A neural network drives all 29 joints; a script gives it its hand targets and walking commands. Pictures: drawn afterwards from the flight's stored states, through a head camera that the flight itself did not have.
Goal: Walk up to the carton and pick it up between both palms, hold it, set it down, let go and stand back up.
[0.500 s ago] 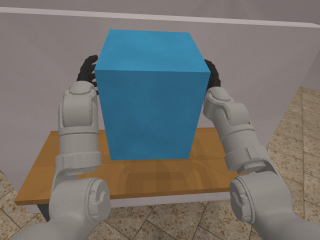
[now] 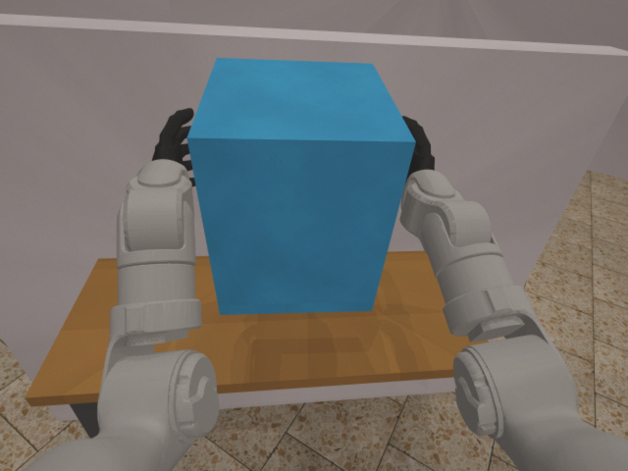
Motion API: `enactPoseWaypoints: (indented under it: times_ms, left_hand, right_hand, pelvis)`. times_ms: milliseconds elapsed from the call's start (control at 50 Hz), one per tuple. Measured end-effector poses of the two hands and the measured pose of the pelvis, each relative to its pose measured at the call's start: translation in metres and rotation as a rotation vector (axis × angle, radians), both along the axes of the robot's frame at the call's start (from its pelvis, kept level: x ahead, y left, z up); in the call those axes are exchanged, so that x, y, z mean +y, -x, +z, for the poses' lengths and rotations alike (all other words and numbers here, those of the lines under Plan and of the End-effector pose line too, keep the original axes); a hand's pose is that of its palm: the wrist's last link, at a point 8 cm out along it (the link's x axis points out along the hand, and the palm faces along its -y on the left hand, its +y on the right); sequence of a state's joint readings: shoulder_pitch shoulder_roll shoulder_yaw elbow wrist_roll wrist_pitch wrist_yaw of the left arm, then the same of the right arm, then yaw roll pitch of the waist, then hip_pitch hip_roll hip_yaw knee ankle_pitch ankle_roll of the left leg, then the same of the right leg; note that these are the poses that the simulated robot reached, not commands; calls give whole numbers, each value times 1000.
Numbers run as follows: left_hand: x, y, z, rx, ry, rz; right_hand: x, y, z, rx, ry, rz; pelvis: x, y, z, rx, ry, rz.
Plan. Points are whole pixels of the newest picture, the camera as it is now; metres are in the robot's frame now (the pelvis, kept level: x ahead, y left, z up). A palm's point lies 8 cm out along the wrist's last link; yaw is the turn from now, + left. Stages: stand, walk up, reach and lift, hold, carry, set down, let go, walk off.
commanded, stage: hold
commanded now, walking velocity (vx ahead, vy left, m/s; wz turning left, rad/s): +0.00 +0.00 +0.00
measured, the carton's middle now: (296, 188) +0.40 +0.01 +0.23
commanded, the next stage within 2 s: none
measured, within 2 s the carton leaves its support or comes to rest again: neither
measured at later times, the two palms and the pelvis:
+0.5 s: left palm (169, 173) +0.36 +0.16 +0.27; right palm (415, 180) +0.37 -0.13 +0.26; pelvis +0.00 +0.00 +0.00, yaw +0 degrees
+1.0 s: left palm (169, 172) +0.37 +0.16 +0.27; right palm (415, 179) +0.37 -0.13 +0.26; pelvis +0.00 +0.00 +0.00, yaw +0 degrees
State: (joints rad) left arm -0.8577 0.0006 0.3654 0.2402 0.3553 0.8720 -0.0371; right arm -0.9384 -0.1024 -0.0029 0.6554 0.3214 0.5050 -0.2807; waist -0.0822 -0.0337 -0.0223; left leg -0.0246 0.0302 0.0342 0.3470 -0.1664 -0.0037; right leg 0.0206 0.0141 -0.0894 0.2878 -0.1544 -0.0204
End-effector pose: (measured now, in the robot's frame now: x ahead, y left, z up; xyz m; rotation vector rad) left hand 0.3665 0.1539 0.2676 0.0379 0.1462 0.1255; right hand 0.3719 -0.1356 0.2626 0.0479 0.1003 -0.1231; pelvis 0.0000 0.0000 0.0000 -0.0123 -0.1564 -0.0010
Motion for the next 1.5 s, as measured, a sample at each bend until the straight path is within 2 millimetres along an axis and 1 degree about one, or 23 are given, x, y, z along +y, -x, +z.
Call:
enactPoseWaypoints:
  times_ms: [240,380,720,880,1020,1180,1500]
  left_hand:
    - [2,4,0,-15,1,3]
    - [1,3,0,1,-5,1]
    - [2,3,4,-11,-2,4]
    - [3,2,0,-1,-1,-1]
    - [1,0,2,-8,-6,0]
    - [0,-3,-2,7,-5,-4]
    - [1,2,-1,-6,1,1]
  right_hand:
    - [2,2,1,-13,-4,4]
    - [1,3,-2,4,-6,1]
    - [2,2,2,-5,3,5]
    - [3,1,0,6,4,1]
    - [1,0,0,1,-6,1]
    - [0,-2,-5,16,2,-1]
    - [1,2,-2,6,1,0]
  pelvis:
    - [0,-2,0,-10,3,7]
    - [1,0,0,-10,0,1]
    - [-1,1,0,0,0,3]
    - [-1,1,0,1,0,3]
    - [0,0,0,4,1,3]
    - [0,-1,0,4,1,2]
    - [0,-3,0,-7,2,3]
